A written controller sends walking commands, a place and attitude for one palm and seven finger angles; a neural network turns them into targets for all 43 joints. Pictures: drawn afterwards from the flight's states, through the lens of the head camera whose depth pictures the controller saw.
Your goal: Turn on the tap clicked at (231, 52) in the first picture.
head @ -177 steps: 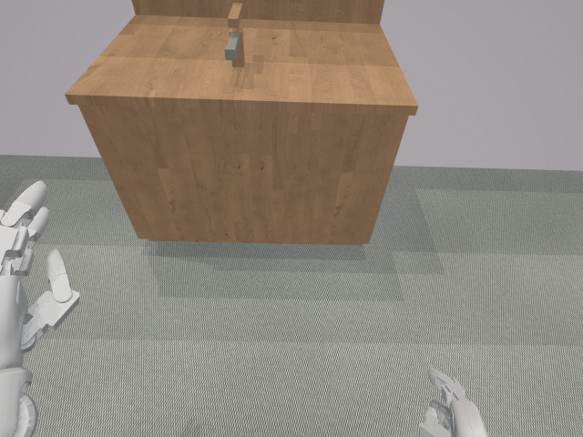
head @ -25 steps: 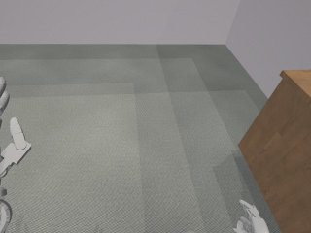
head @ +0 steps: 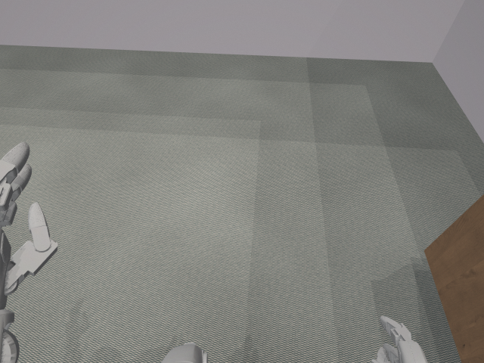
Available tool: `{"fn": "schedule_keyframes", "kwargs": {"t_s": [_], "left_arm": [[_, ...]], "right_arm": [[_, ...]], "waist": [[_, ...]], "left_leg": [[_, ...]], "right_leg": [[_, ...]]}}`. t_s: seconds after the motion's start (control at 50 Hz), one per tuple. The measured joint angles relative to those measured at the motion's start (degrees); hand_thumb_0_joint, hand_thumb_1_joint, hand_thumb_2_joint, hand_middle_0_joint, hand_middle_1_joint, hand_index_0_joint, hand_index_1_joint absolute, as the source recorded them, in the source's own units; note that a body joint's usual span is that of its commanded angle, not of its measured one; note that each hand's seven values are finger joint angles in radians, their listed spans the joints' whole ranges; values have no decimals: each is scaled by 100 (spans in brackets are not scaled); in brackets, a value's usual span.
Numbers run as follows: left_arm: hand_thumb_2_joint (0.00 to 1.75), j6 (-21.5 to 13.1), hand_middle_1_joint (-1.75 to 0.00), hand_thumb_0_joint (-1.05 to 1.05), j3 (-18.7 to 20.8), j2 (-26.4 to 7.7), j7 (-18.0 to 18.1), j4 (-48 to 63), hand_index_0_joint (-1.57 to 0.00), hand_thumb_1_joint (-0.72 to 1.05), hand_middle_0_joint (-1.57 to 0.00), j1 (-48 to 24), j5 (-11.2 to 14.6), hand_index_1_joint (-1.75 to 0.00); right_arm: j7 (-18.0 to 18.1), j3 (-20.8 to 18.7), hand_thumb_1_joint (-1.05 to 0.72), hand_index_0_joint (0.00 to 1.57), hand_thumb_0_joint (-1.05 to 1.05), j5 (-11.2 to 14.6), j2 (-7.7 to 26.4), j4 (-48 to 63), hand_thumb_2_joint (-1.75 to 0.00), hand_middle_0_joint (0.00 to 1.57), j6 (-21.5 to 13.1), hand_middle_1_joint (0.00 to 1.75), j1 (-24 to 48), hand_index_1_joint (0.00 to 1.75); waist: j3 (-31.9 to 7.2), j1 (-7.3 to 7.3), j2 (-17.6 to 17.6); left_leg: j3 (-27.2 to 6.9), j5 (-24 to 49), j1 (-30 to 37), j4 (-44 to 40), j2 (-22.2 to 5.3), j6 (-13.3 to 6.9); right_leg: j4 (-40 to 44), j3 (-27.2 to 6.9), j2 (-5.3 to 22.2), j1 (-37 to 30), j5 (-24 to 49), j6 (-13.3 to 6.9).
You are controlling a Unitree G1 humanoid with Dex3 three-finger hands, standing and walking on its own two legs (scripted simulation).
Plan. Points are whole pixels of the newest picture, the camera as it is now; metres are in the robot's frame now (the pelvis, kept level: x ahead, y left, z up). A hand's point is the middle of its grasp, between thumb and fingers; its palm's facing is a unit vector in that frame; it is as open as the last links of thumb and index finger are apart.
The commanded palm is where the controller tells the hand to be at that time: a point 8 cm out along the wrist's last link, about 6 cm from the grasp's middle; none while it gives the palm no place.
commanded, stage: walk to a spot facing it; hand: left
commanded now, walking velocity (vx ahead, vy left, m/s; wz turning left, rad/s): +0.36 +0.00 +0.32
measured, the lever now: out of the picture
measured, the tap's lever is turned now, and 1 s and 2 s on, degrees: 0 0 0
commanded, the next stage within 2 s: turn to face it in 0.52 s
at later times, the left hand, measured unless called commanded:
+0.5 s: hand (83, 179) +0.31 +0.23 +0.17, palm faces +0.52 -0.71 -0.47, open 7.5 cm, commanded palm +0.25 +0.27 +0.17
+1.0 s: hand (106, 131) +0.40 +0.23 +0.18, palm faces +0.49 -0.77 -0.40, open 7.5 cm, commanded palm +0.34 +0.27 +0.17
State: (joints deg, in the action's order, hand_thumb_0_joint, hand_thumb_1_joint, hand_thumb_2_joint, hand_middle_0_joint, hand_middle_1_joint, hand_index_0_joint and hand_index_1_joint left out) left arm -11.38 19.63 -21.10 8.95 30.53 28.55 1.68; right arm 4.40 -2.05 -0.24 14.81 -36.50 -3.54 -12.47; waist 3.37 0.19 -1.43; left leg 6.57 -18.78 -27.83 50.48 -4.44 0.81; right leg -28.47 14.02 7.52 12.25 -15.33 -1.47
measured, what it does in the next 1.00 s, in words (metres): walks ahead: left foot, then right foot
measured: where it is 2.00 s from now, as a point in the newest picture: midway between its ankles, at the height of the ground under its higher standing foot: outside the picture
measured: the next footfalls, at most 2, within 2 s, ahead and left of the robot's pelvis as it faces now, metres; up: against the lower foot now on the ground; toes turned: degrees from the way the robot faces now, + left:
left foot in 0.12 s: +0.13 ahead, +0.15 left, +0.00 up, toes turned +11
right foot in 0.44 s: +0.22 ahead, -0.13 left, +0.00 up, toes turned -6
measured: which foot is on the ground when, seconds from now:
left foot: up 0.00-0.10, down 0.12-0.44, up 0.46-0.76, down 0.78-1.00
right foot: down 0.00-0.12, up 0.14-0.42, down 0.44-0.78, up 0.80-1.00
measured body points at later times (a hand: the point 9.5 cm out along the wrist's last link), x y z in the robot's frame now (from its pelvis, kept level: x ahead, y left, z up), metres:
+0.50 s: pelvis +0.12 -0.03 -0.02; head +0.15 -0.05 +0.42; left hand +0.28 +0.27 +0.20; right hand +0.31 -0.19 -0.14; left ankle +0.08 +0.12 -0.70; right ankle +0.18 -0.12 -0.74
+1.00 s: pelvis +0.20 -0.02 -0.01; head +0.23 -0.02 +0.44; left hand +0.37 +0.27 +0.20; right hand +0.42 -0.19 -0.08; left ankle +0.22 +0.12 -0.74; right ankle +0.22 -0.12 -0.71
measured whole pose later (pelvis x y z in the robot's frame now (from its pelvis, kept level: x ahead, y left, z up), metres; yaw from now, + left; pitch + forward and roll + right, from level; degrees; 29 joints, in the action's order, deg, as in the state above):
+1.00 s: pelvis +0.20 -0.02 -0.01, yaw +4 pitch +0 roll +0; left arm -11.6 21.3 -21.1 9.2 31.7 24.0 2.2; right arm 1.2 1.9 0.2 7.4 -30.3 -5.9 -7.4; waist 4.8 2.0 0.6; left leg 12.9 -12.9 -16.7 31.3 -9.3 1.4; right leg -48.4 7.5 2.7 23.6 -23.6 2.9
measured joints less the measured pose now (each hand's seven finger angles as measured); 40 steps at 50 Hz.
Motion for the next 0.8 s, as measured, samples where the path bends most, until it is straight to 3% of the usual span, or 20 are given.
{"fn": "schedule_keyframes", "kwargs": {"t_s": [0.12, 0.14, 0.2, 0.24, 0.28, 0.32, 0.42, 0.46, 0.5, 0.54, 0.58, 0.64, 0.68, 0.76, 0.8], "left_arm": [[89, -33, -30, 2, 172, -47, 249, 415, -21, 88, -21, -73, 34, -30], [89, -58, -30, 2, 207, -49, 276, 435, -21, 88, -21, -170, 38, -30], [89, -136, -30, 2, 243, -122, 227, 45, -20, 88, -20, -618, -19, -30], [89, -70, -30, 2, 236, -139, 139, -82, -20, 89, -20, -668, -28, -30], [89, -43, -30, 2, 208, -108, 78, 27, -20, 89, -20, -512, -18, -30], [89, -105, -30, 2, 169, -77, 31, 196, -20, 89, -20, -268, 0, -30], [89, -194, -30, 2, 184, -176, -25, 151, -21, 88, -21, 11, -6, -30], [89, -124, -30, 2, 208, -234, -20, -6, -21, 88, -21, -166, -56, -30], [89, -32, -30, 2, 75, -44, -35, -259, -21, 88, -21, -476, -51, -30], [89, 23, -30, 2, 1, 157, -36, -388, -21, 88, -21, -569, -22, -30], [89, 25, -30, 2, -19, 254, -23, -353, -21, 88, -21, -470, -24, -30], [89, 3, -30, 2, 18, 175, 13, -86, -21, 88, -21, -205, -25, -30], [89, -25, -30, 2, 95, 69, 67, 174, -21, 88, -21, -11, -6, -30], [89, -96, -30, 2, 242, -38, 200, 658, -21, 88, -21, 208, 20, -30], [89, -165, -30, 2, 296, -137, 242, 694, -21, 88, -21, 26, 17, -30]], "right_arm": [[84, -147, -91, 20, 1, 22, 171, 327, -90, 20, -69, 30, -190, 30], [95, -167, -91, 20, 1, 36, 164, 382, -90, 20, -94, 30, -148, 30], [43, -118, -91, 20, 1, 69, -197, 251, -90, 19, -123, 30, 143, 30], [-43, 15, -91, 20, 1, 101, -456, 186, -90, 19, -137, 30, 232, 30], [-122, 161, -91, 20, 1, 108, -677, 176, -90, 19, -198, 30, 226, 30], [-171, 290, -91, 20, 1, 90, -833, 182, -90, 20, -279, 30, 154, 30], [-135, 477, -90, 21, 1, 57, -954, 144, -90, 20, -310, 30, -67, 30], [-105, 480, -90, 21, 1, 67, -884, 93, -90, 20, -241, 30, -75, 30], [-115, 419, -90, 21, 1, 54, -659, -129, -90, 20, -136, 30, 57, 30], [-132, 347, -90, 21, 1, 48, -436, -287, -90, 20, -31, 30, 172, 30], [-114, 264, -90, 21, 1, 41, -263, -304, -90, 20, 52, 30, 239, 30], [-63, 120, -91, 21, 1, 23, -109, -122, -90, 20, 113, 30, 232, 30], [-33, 30, -91, 20, 1, 16, -32, 50, -90, 20, 115, 30, 203, 30], [39, -99, -91, 20, 1, 13, 124, 338, -90, 20, 77, 30, 185, 30], [92, -167, -91, 20, 1, 48, 86, 403, -90, 20, 42, 30, 250, 30]], "waist": [[-42, 113, -128], [-27, 92, -109], [94, -18, -214], [36, -93, -158], [-13, -106, -66], [-44, -70, 63], [-74, 125, 408], [-73, 172, 452], [23, 187, 539], [97, 174, 513], [167, 82, 433], [252, -46, 201], [290, -52, 39], [285, 78, -38], [253, 150, -59]], "left_leg": [[312, 256, 949, -1897, 112, -152], [286, 777, 967, -1929, 112, -214], [201, 427, 923, -1412, 169, -216], [93, 294, 985, -1503, 136, -183], [21, 349, 1090, -1724, 76, -120], [-39, 398, 1209, -1938, 8, -57], [-243, 130, 1353, -1813, -148, 121], [-347, -442, 1042, -903, -130, -16], [-538, -803, 549, 572, 35, -61], [-490, -729, 137, 1615, 143, 0], [-364, -597, -136, 1899, 132, 71], [-92, -407, -201, 1109, 35, 106], [88, -313, -59, 226, -2, 90], [269, 599, 632, -1592, 36, 75], [311, 744, 824, -1753, 35, -169]], "right_leg": [[-666, 50, 141, -50, -624, 212], [-1189, -54, 164, 115, -845, 251], [-3206, -775, -32, 858, -1417, 298], [-3857, -895, -147, 1333, -1333, 350], [-3717, -853, -143, 1631, -1064, 387], [-3051, -742, -109, 1686, -803, 419], [-965, -416, -224, 979, -367, 483], [-692, -360, -221, 821, 167, 215], [-1037, -233, -141, 791, -53, 16], [-994, -167, -65, 620, -267, -23], [-753, -67, -3, 405, -248, 37], [-447, 91, 100, 157, -210, 51], [-370, 138, 151, 86, -237, 71], [-626, 73, 95, 72, -489, 170], [-1145, -157, 40, 225, -813, 231]]}}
